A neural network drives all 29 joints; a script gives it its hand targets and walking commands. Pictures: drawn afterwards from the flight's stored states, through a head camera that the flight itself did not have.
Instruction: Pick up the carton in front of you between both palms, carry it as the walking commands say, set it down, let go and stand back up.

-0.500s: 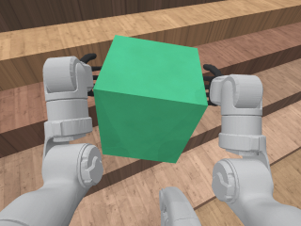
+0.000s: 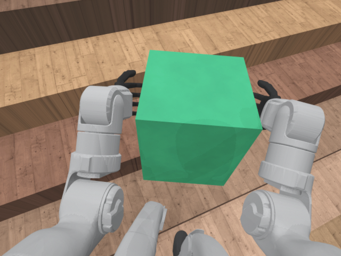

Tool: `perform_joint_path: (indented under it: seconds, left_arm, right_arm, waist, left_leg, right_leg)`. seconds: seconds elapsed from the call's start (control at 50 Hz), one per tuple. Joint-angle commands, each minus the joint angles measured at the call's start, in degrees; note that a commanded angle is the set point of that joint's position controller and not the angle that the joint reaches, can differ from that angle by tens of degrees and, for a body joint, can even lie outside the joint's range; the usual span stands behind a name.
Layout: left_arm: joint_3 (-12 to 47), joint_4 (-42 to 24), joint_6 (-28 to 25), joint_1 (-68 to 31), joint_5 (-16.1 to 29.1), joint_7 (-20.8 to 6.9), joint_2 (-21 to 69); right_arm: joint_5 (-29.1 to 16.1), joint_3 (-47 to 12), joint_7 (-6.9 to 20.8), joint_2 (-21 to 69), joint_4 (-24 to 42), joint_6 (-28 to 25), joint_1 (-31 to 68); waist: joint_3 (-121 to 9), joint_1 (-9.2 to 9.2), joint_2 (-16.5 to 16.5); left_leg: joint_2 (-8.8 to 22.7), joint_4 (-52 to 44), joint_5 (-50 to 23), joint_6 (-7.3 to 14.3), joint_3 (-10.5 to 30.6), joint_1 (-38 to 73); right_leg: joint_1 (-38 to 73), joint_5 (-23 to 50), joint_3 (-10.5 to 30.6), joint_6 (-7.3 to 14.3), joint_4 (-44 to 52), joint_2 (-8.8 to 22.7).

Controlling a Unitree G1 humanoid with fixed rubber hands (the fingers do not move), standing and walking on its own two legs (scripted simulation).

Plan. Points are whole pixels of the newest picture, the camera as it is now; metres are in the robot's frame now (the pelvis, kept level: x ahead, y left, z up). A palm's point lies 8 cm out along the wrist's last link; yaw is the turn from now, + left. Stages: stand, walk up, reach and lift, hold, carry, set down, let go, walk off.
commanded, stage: carry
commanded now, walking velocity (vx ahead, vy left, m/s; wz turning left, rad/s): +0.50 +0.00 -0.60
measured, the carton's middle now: (189, 123) +0.41 +0.04 +0.03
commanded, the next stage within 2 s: none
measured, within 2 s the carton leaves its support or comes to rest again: neither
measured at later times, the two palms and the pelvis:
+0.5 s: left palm out of the picture +0.70 +0.15 +0.39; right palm out of the picture +0.65 -0.14 +0.39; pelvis +0.31 +0.07 +0.18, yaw -2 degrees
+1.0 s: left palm out of the picture +0.88 +0.28 +0.41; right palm out of the picture +0.95 -0.01 +0.40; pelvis +0.54 +0.06 +0.23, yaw +8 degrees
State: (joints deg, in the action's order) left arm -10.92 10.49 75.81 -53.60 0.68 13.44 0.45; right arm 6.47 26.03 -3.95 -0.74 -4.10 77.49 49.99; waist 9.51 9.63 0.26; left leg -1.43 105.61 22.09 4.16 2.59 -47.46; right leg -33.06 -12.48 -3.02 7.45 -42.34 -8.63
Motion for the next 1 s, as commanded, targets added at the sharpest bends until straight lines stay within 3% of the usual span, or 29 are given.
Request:
perform_joint_path:
  seconds: [0.0,0.06,0.1,0.14,0.18,0.2,0.24,0.26,0.28,0.3,0.32,0.34,0.4,0.44,0.5,0.56,0.58,0.6,0.62,0.66,0.68,0.7,0.72,0.74,0.8,0.88,0.92,0.94,0.98]
  left_arm:
    - [30.18,-13.84,-2.12,-43.94,26.18,-16.35,70.31]
    - [32.13,-11.40,-2.23,-41.76,25.04,-18.25,68.33]
    - [33.25,-11.88,-2.09,-43.89,26.00,-19.94,66.19]
    - [31.82,-10.81,-1.24,-43.81,25.53,-21.14,63.49]
    - [28.30,-6.57,0.38,-40.63,23.44,-21.66,59.25]
    - [26.01,-3.80,0.93,-39.09,21.93,-21.70,57.79]
    - [22.19,1.35,1.25,-36.48,18.44,-21.46,55.17]
    - [20.45,2.90,1.06,-36.31,17.10,-21.08,55.24]
    - [19.26,3.42,1.14,-39.08,15.24,-20.67,54.49]
    - [17.73,5.11,0.93,-38.02,13.64,-20.58,54.75]
    - [16.13,4.44,0.65,-38.61,12.11,-19.79,51.81]
    - [14.80,4.26,0.52,-41.59,11.50,-19.01,51.29]
    - [12.68,2.69,0.67,-44.79,9.33,-17.08,47.88]
    - [11.42,4.17,1.62,-42.85,8.39,-16.22,46.59]
    - [10.59,9.91,2.91,-39.29,8.81,-16.15,47.23]
    - [10.63,16.61,3.37,-38.88,11.12,-17.11,52.62]
    - [10.70,17.56,3.20,-39.33,11.77,-17.19,53.81]
    - [10.63,17.31,2.96,-40.73,12.73,-17.26,54.57]
    - [10.64,17.58,2.45,-42.88,13.18,-17.14,55.40]
    - [10.86,17.66,1.73,-41.48,14.61,-17.55,58.23]
    - [11.01,18.35,1.27,-40.60,15.37,-18.04,59.33]
    - [10.78,18.55,0.41,-42.29,15.95,-18.22,58.99]
    - [11.55,16.23,-0.31,-42.26,16.89,-18.47,59.16]
    - [13.53,11.12,-0.75,-47.06,19.37,-18.74,61.33]
    - [21.18,-5.31,-1.32,-61.37,27.75,-18.63,63.92]
    - [23.12,-8.65,-0.03,-59.11,30.23,-18.82,62.75]
    - [22.44,-6.49,0.65,-56.11,29.01,-19.57,62.72]
    - [22.49,-6.30,0.83,-55.25,27.99,-19.86,64.15]
    - [20.62,-3.15,1.53,-49.52,24.60,-20.03,62.56]
  right_arm:
    - [-19.14,-36.31,7.96,55.98,2.66,-2.24,39.72]
    - [-18.74,-40.31,8.39,57.01,0.95,-3.14,38.25]
    - [-18.81,-41.88,7.96,55.52,0.98,-3.73,39.56]
    - [-19.39,-43.23,7.02,54.64,1.36,-3.19,41.26]
    - [-21.94,-44.87,6.41,54.96,-0.12,-1.85,42.28]
    - [-23.17,-45.14,6.28,55.12,-1.67,-1.31,42.64]
    - [-27.02,-45.95,6.88,58.14,-2.87,-0.76,46.30]
    - [-28.75,-46.01,7.44,59.46,-2.66,-0.97,49.40]
    - [-30.23,-45.49,8.40,61.86,-3.80,-1.36,50.49]
    - [-31.38,-44.28,9.36,61.48,-4.27,-2.02,51.04]
    - [-33.86,-43.93,10.44,64.42,-4.30,-2.29,52.09]
    - [-35.51,-43.99,11.31,65.40,-3.02,-2.78,56.85]
    - [-40.33,-44.20,12.81,68.19,-1.59,-3.14,64.36]
    - [-40.31,-41.15,12.93,67.60,-4.60,-2.44,63.30]
    - [-35.28,-34.13,12.57,64.50,-12.59,-0.95,55.46]
    - [-29.04,-27.37,12.00,61.58,-19.14,0.05,50.34]
    - [-27.27,-25.71,11.90,60.78,-20.48,0.19,49.21]
    - [-25.62,-24.56,11.66,59.95,-21.61,0.28,48.27]
    - [-25.00,-23.92,11.49,60.08,-22.24,0.46,50.04]
    - [-23.58,-22.21,11.16,58.57,-23.28,-0.42,46.30]
    - [-22.18,-21.78,10.97,57.18,-23.12,-0.78,45.80]
    - [-21.29,-21.73,10.74,58.53,-24.32,-0.55,45.91]
    - [-21.07,-21.91,10.05,58.39,-24.46,-0.92,45.84]
    - [-20.25,-21.89,9.26,58.03,-21.98,-1.31,46.96]
    - [-20.95,-24.66,6.90,55.44,-13.07,-0.78,52.50]
    - [-19.79,-27.94,3.68,51.83,-9.34,0.10,46.57]
    - [-19.73,-30.23,3.56,53.30,-8.79,0.41,46.30]
    - [-20.77,-32.20,3.72,54.35,-7.96,0.53,46.82]
    - [-23.17,-35.89,4.09,59.16,-8.11,0.57,46.55]
  waist:
    - [-50.25,0.56,1.77]
    - [-46.77,1.44,1.77]
    - [-40.51,-2.78,-1.09]
    - [-33.92,-5.21,4.31]
    - [-35.27,-7.06,12.59]
    - [-38.37,-9.13,15.77]
    - [-48.07,-18.15,19.69]
    - [-49.34,-20.02,18.23]
    - [-48.21,-18.49,7.39]
    - [-48.01,-15.61,-15.89]
    - [-48.60,-16.93,-13.10]
    - [-44.97,-16.68,-6.06]
    - [-33.51,-12.85,3.78]
    - [-31.25,-11.77,-0.34]
    - [-32.67,-12.38,1.66]
    - [-36.19,-11.70,-9.73]
    - [-37.32,-10.87,-10.07]
    - [-35.50,-11.54,-10.98]
    - [-35.65,-10.99,-6.48]
    - [-42.60,-7.51,-7.31]
    - [-44.76,-4.58,-6.13]
    - [-47.94,-4.05,11.44]
    - [-47.93,-2.23,13.36]
    - [-46.87,-1.24,6.42]
    - [-38.37,-2.94,-0.84]
    - [-31.41,-7.06,0.28]
    - [-28.30,-7.81,2.21]
    - [-29.19,-7.57,4.23]
    - [-40.57,-10.95,17.02]
  left_leg:
    - [2.56,7.06,9.25,2.01,2.02,-18.84]
    - [1.63,28.66,16.53,3.68,1.45,-40.39]
    - [3.80,16.66,14.00,2.53,-0.55,-36.57]
    - [5.22,-0.58,8.05,0.34,-7.82,-22.43]
    - [4.07,-17.04,0.86,1.67,-13.06,-1.59]
    - [1.35,-25.62,-2.84,2.54,-14.92,11.53]
    - [-3.75,-36.50,-3.53,1.52,-15.62,28.19]
    - [-5.38,-51.36,3.70,3.18,-7.58,32.32]
    - [-1.07,-63.06,-0.32,6.48,9.25,37.98]
    - [11.85,-76.15,-13.66,17.74,43.28,49.24]
    - [14.08,-80.78,-1.97,22.84,56.00,49.45]
    - [12.46,-79.60,9.59,21.29,53.54,48.06]
    - [9.73,-77.10,6.20,13.67,33.32,36.40]
    - [9.06,-77.87,0.17,10.94,24.75,36.85]
    - [7.83,-77.92,-20.04,10.47,11.42,34.92]
    - [8.40,-77.39,-39.40,9.74,7.12,32.99]
    - [8.97,-76.83,-39.20,9.69,7.56,34.75]
    - [9.77,-78.69,-39.47,11.04,9.50,38.35]
    - [6.67,-74.83,-48.90,9.67,6.84,45.64]
    - [3.38,-56.39,-62.90,6.57,2.19,44.71]
    - [4.37,-43.25,-43.19,5.83,2.57,32.66]
    - [-0.20,-24.81,-5.36,2.45,-1.56,8.38]
    - [-4.11,-0.27,6.61,-1.86,-3.06,-8.75]
    - [-1.42,16.40,7.35,-0.32,0.40,-18.86]
    - [0.50,31.90,10.05,5.83,5.19,-30.45]
    - [5.14,19.27,7.06,3.94,-1.14,-29.61]
    - [7.71,-3.30,6.45,2.88,-8.28,-16.79]
    - [6.86,-21.03,6.88,3.18,-12.81,1.82]
    - [-0.11,-27.14,5.85,5.87,-17.98,17.20]
  right_leg:
    - [51.36,35.98,33.70,15.43,11.17,22.31]
    - [61.02,30.08,36.16,15.71,12.42,23.51]
    - [51.52,19.40,29.73,10.27,16.64,18.76]
    - [34.83,19.59,22.44,7.88,26.25,16.27]
    - [22.38,37.58,8.38,5.55,31.44,13.78]
    - [18.98,62.37,3.25,4.61,29.10,13.48]
    - [24.90,93.66,3.11,3.21,16.05,16.92]
    - [27.39,94.14,4.40,1.65,3.05,17.71]
    - [21.48,69.09,8.01,-0.74,-8.32,15.19]
    - [0.53,11.21,8.98,-3.69,-26.94,3.20]
    - [-8.24,1.73,13.86,-3.99,-48.85,2.26]
    - [-14.34,-0.43,15.50,-3.26,-59.59,2.61]
    - [-18.24,-0.60,12.07,-2.47,-61.12,7.19]
    - [-20.65,0.58,10.12,-3.43,-54.86,9.21]
    - [-10.61,-10.47,2.05,-3.81,-25.04,7.86]
    - [1.11,7.87,-0.22,-2.52,-6.63,7.03]
    - [2.34,12.29,-0.53,-1.85,-2.18,7.18]
    - [-0.38,4.37,-3.84,-2.72,1.76,5.25]
    - [-1.23,4.41,-4.80,-2.73,7.44,3.71]
    - [16.67,25.02,-5.28,-1.90,25.90,5.39]
    - [30.71,30.90,2.41,-0.13,30.70,11.68]
    - [54.71,66.87,17.32,7.87,14.41,26.63]
    - [60.06,67.98,28.48,15.57,15.65,32.78]
    - [59.96,49.31,30.25,17.73,17.14,33.36]
    - [51.26,6.62,28.82,9.98,23.03,30.89]
    - [39.19,-13.72,18.08,3.20,28.14,25.88]
    - [25.67,-0.40,10.72,4.92,37.92,22.25]
    - [13.86,17.12,1.15,4.35,40.70,18.77]
    - [22.48,80.56,-4.67,6.13,28.72,21.23]
